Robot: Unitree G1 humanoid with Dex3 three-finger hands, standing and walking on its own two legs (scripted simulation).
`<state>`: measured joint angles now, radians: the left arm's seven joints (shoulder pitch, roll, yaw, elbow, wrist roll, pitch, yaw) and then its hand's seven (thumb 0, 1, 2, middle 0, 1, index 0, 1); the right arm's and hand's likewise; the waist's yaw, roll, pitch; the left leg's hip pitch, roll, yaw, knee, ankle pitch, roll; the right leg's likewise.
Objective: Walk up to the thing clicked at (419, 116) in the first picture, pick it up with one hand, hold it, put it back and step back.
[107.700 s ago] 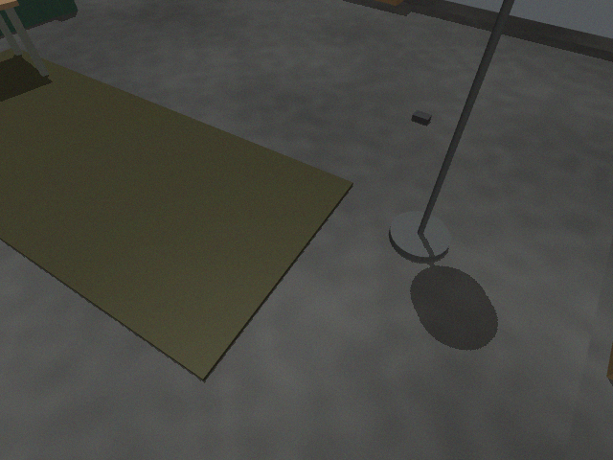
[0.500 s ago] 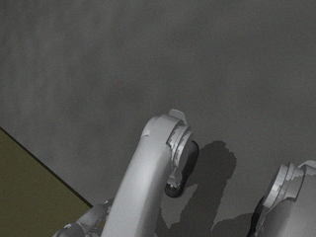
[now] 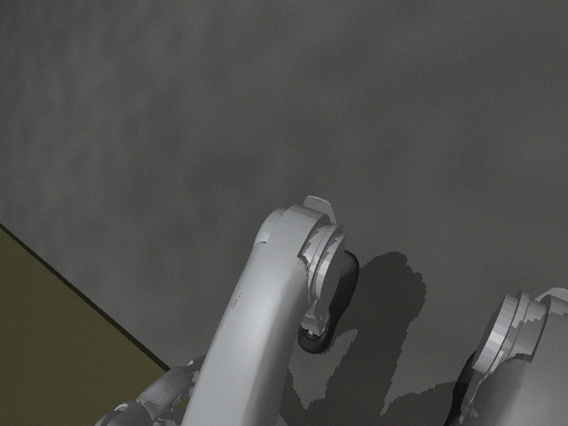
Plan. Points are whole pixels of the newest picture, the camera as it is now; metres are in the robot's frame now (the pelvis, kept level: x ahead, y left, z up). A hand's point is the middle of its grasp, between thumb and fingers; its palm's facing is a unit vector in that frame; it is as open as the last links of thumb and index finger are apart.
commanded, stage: withdraw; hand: right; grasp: from above
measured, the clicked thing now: out of the picture +0.47 -0.30 -0.29
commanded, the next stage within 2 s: home in 0.92 s
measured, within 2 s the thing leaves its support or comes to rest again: neither
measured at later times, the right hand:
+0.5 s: hand out of the picture +0.47 -0.35 -0.09, palm faces -0.35 +0.07 -0.93, open 12.5 cm
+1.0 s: hand out of the picture +0.44 -0.32 -0.16, palm faces -0.41 +0.07 -0.91, open 11.9 cm
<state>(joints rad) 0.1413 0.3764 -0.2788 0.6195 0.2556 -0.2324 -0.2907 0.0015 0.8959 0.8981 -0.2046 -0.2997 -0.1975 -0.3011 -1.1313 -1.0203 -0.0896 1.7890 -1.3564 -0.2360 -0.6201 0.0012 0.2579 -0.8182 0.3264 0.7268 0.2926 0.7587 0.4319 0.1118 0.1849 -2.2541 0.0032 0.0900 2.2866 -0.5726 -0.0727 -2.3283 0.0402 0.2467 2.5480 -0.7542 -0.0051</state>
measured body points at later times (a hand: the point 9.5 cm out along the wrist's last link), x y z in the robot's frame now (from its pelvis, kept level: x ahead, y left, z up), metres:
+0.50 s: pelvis +0.01 +0.00 +0.04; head +0.22 -0.09 +0.42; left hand +0.10 +0.27 -0.06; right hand +0.48 -0.35 -0.03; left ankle +0.14 +0.15 -0.28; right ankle +0.05 -0.11 -0.28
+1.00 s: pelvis -0.01 +0.01 +0.02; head +0.23 -0.10 +0.38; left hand +0.05 +0.30 -0.06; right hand +0.46 -0.32 -0.11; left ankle +0.14 +0.15 -0.28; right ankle +0.05 -0.11 -0.28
